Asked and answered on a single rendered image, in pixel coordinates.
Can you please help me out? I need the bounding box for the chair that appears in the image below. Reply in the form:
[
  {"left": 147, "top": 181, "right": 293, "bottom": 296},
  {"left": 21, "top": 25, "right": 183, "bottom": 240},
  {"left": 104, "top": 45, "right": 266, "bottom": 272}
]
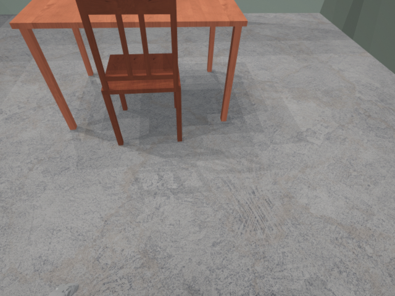
[{"left": 76, "top": 0, "right": 182, "bottom": 146}]

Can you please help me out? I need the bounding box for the table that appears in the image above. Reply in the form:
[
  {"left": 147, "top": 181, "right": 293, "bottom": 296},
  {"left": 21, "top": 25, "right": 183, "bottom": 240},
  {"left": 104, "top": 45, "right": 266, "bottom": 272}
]
[{"left": 9, "top": 0, "right": 247, "bottom": 130}]

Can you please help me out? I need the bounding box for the left robot hand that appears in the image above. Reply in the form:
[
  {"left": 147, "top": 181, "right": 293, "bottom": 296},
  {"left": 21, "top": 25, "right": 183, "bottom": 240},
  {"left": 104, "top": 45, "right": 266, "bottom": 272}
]
[{"left": 48, "top": 282, "right": 79, "bottom": 296}]

